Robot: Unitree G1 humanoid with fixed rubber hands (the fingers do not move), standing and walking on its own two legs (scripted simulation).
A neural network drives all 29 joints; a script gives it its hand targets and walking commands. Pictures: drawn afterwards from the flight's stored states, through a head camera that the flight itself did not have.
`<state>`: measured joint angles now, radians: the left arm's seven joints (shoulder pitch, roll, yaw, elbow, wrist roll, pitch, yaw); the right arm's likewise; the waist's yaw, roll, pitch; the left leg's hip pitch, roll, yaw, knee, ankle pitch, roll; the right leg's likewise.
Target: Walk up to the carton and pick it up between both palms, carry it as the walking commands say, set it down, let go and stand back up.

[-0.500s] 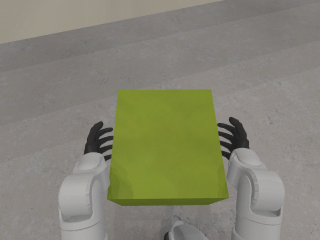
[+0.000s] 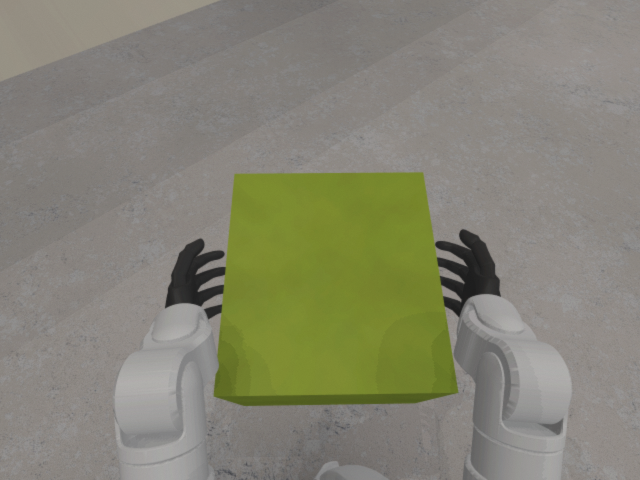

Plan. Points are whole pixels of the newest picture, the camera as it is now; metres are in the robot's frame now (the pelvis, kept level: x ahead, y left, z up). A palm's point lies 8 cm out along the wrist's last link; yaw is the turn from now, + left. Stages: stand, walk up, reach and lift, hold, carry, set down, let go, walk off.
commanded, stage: carry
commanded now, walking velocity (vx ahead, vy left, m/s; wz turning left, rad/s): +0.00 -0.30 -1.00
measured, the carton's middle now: (329, 294) +0.34 -0.01 +0.02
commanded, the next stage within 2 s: none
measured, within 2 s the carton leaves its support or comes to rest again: neither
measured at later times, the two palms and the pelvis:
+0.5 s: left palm (535, 222) +0.40 -0.26 +0.09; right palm out of the picture +0.28 -0.53 +0.10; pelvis +0.08 -0.27 +0.00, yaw -24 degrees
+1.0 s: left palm out of the picture +0.39 -0.70 +0.08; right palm out of the picture +0.16 -0.90 +0.09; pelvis +0.10 -0.58 -0.01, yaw -50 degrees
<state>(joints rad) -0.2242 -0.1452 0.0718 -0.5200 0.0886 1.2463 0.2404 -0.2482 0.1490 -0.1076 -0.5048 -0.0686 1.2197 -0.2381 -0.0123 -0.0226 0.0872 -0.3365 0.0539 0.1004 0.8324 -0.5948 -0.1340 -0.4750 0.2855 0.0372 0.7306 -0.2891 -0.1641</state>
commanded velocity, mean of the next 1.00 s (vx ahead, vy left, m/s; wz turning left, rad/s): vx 0.00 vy -0.30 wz -1.00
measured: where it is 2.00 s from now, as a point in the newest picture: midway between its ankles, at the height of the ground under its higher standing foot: outside the picture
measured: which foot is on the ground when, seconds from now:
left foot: down 0.00-0.26, up 0.28-0.52, down 0.54-0.78, up 0.80-1.00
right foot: down 0.00-0.02, up 0.04-0.22, down 0.24-0.54, up 0.56-0.76, down 0.78-1.00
